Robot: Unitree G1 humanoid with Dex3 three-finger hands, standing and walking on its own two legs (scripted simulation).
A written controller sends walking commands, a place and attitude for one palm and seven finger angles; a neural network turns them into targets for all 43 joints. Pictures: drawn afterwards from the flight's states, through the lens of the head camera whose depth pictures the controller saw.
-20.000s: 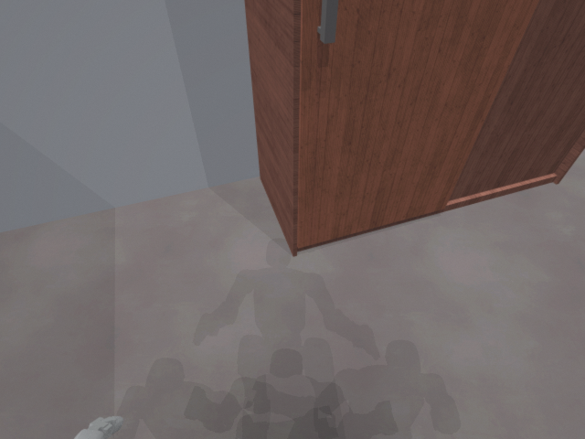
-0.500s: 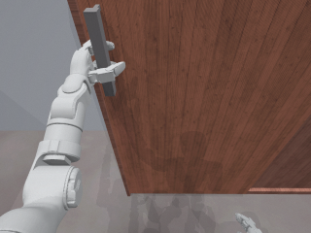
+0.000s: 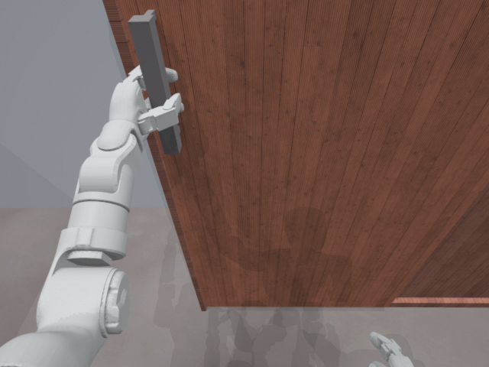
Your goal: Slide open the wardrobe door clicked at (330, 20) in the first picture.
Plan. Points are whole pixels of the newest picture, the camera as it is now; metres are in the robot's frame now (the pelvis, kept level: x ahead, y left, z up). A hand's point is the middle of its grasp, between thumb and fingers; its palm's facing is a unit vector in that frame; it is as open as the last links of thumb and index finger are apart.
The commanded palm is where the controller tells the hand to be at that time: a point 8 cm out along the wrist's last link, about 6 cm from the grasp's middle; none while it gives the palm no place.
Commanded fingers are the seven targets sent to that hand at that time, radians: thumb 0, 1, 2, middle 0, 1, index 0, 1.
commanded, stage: grip the handle and tug to test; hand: left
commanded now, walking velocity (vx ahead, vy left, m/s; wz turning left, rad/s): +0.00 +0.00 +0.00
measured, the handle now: (162, 88) +0.48 +0.16 +0.24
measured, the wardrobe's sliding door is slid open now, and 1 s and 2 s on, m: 0.00 0.01 0.13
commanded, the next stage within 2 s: tug the door sideways, standing still in 0.40 s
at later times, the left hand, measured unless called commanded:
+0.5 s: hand (171, 113) +0.42 +0.14 +0.23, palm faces +0.07 -1.00 -0.02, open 6.4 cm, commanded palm +0.38 +0.18 +0.23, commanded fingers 0.00 0.90 0.90 -0.45 -1.40 -0.45 -1.40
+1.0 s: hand (176, 112) +0.43 +0.13 +0.23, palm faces +0.11 -0.99 -0.06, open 6.4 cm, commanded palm +0.40 +0.13 +0.23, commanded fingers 0.00 0.90 0.90 -0.45 -1.40 -0.45 -1.40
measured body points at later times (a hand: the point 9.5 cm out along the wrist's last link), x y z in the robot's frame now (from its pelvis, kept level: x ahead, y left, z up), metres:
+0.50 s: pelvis +0.04 +0.00 +0.00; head +0.02 -0.02 +0.45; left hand +0.42 +0.19 +0.23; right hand +0.20 -0.23 -0.09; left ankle -0.02 +0.11 -0.74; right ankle -0.01 -0.12 -0.74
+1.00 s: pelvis +0.03 +0.00 +0.00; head +0.03 -0.02 +0.45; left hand +0.42 +0.18 +0.24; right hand +0.24 -0.19 -0.10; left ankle -0.02 +0.12 -0.74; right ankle -0.01 -0.13 -0.74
